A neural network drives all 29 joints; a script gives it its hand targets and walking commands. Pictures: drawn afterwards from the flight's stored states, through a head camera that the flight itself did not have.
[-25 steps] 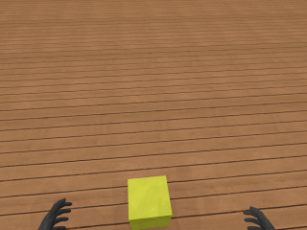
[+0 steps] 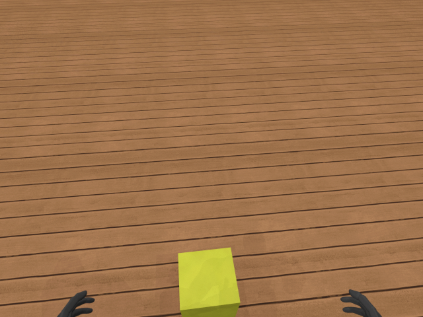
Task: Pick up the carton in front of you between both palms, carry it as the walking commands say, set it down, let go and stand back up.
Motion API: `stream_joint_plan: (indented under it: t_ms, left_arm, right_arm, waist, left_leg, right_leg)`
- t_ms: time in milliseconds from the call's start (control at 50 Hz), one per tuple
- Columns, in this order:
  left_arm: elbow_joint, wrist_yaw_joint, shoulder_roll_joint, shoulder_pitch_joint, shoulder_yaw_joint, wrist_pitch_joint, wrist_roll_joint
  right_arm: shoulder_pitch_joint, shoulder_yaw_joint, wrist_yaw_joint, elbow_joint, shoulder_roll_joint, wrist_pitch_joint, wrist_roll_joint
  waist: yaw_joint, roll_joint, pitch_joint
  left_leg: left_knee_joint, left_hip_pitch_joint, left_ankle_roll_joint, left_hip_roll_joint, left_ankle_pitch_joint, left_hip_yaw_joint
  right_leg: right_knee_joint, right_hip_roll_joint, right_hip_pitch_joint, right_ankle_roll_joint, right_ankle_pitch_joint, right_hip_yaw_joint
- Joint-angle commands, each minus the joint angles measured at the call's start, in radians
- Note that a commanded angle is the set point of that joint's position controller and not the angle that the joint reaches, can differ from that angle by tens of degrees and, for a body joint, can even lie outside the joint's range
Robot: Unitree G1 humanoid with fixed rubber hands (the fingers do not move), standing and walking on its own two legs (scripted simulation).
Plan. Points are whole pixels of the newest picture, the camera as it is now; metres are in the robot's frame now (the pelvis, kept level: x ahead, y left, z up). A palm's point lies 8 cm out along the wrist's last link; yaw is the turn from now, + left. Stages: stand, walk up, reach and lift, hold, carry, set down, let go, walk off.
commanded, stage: stand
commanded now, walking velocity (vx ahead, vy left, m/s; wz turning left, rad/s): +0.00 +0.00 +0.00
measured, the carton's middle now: (207, 286) +0.37 +0.02 -0.65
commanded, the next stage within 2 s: none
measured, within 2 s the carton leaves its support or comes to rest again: neither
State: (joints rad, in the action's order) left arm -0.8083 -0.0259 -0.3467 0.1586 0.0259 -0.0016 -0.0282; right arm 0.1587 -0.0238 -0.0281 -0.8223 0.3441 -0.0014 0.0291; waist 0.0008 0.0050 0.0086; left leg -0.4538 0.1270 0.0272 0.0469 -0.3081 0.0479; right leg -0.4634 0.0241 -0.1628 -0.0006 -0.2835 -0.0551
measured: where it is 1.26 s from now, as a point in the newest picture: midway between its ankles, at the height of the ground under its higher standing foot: outside the picture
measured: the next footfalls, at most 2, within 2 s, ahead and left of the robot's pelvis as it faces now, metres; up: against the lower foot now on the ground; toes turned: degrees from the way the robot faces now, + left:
none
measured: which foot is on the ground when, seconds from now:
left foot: down 0.00-1.00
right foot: down 0.00-1.00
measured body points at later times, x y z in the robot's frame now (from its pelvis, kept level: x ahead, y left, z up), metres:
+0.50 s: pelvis -0.02 -0.01 +0.01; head -0.03 -0.01 +0.46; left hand +0.09 +0.30 -0.11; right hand +0.09 -0.32 -0.10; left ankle -0.04 +0.10 -0.74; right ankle -0.02 -0.12 -0.74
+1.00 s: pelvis -0.03 -0.01 +0.01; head -0.03 -0.01 +0.46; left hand +0.08 +0.30 -0.11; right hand +0.07 -0.32 -0.11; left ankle -0.04 +0.10 -0.74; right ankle -0.02 -0.12 -0.74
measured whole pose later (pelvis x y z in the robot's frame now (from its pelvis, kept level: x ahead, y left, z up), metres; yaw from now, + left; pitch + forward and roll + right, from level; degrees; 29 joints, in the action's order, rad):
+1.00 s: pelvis -0.03 -0.01 +0.01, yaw +0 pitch -2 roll +0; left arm -1.02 -0.01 -0.39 0.12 0.00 -0.02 -0.01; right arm 0.14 -0.01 -0.01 -1.02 0.38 -0.01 0.02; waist 0.00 0.00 0.03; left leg -0.34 0.09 0.01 0.03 -0.21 0.06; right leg -0.34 0.04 -0.12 -0.02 -0.18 -0.05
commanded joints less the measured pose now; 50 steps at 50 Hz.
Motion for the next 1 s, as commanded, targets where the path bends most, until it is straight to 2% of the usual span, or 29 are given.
stream_joint_plan:
  t_ms: [0,220,420,980]
  left_arm:
    - [0.029,-0.004,-0.149,-0.032,0.029,-0.015,0.002]
    - [-0.038,0.001,-0.167,-0.047,0.025,-0.021,0.006]
    - [-0.091,0.006,-0.18,-0.056,0.02,-0.024,0.007]
    - [-0.174,0.009,-0.21,-0.079,0.007,-0.025,0.015]
  right_arm:
    - [-0.034,-0.034,-0.003,0.027,0.166,-0.014,-0.001]
    - [-0.047,-0.027,0.004,-0.036,0.176,-0.018,0.0]
    - [-0.049,-0.023,0.008,-0.085,0.187,-0.02,-0.004]
    - [-0.055,-0.014,0.012,-0.16,0.208,-0.021,-0.014]
  waist:
    - [0.0,-0.004,-0.055]
    - [0.0,-0.006,-0.013]
    - [0.001,-0.005,0.002]
    - [0.0,-0.008,-0.01]
  left_leg:
    - [0.068,0.0,-0.018,-0.127,0.371,0.093]
    - [0.124,0.014,-0.013,-0.13,0.227,0.106]
    - [0.151,0.014,-0.011,-0.134,0.169,0.113]
    - [0.165,-0.007,-0.006,-0.148,0.225,0.114]
  right_leg:
    - [0.047,-0.101,0.048,-0.017,0.324,-0.076]
    - [0.111,-0.11,0.044,-0.019,0.237,-0.099]
    - [0.15,-0.115,0.043,-0.021,0.19,-0.109]
    - [0.168,-0.125,0.063,-0.026,0.234,-0.106]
